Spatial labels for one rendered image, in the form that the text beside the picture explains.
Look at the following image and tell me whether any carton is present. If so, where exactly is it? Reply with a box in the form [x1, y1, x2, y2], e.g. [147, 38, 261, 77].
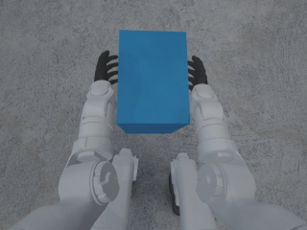
[116, 30, 191, 134]

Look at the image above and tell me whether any robot right shin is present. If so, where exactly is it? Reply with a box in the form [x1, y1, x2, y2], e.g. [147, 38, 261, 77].
[173, 152, 197, 206]

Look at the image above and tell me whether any right robot thigh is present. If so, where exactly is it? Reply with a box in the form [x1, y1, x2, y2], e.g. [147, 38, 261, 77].
[170, 156, 219, 230]

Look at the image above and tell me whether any right robot upper arm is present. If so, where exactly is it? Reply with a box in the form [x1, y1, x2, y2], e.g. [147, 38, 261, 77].
[196, 161, 307, 230]

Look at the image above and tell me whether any robot left hand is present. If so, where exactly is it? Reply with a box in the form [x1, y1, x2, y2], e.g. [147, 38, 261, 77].
[94, 50, 119, 85]

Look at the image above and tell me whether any left robot upper arm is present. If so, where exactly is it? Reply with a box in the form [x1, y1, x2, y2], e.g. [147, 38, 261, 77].
[7, 159, 120, 230]

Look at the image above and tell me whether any robot right hand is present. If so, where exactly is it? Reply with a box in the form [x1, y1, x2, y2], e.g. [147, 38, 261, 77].
[187, 56, 208, 91]

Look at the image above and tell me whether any robot left forearm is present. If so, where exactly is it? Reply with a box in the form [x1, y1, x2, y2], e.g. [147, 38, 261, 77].
[63, 80, 117, 171]

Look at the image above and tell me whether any robot right forearm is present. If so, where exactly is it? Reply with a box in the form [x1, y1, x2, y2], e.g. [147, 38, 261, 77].
[189, 83, 248, 169]

